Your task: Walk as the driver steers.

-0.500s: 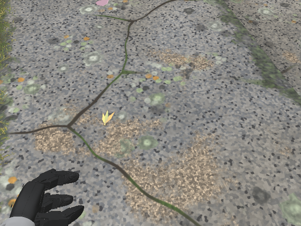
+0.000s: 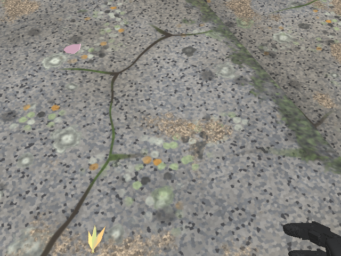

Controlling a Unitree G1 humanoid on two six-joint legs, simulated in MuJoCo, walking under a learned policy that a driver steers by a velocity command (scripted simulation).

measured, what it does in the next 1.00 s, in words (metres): walks ahead, turning left: left foot, then right foot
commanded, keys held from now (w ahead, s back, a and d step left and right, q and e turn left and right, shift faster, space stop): w+shift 0.20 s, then w+q+shift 0.80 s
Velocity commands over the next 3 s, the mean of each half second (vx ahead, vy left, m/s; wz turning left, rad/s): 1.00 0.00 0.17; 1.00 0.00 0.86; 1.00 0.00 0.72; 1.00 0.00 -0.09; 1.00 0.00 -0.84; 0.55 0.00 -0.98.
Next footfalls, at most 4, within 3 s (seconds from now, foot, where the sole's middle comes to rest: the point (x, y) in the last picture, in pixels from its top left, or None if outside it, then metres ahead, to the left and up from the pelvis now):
0.02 left None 0.22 0.13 -0.75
0.44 right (222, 212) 0.63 -0.10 -0.75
0.90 left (161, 135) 0.99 0.18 -0.75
1.30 right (152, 72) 1.42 0.29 -0.75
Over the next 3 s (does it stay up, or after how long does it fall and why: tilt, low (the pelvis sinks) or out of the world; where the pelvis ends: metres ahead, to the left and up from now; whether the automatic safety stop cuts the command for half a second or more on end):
stays up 2.22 1.25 0.00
